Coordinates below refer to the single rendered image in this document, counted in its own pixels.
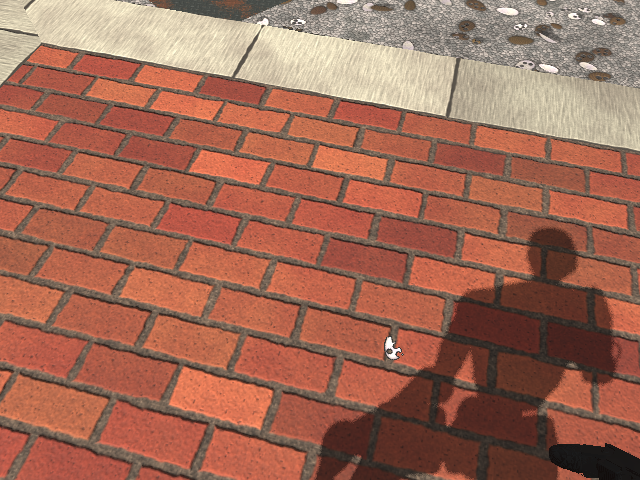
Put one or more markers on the right robot hand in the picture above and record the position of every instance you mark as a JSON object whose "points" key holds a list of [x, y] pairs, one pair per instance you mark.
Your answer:
{"points": [[605, 463]]}

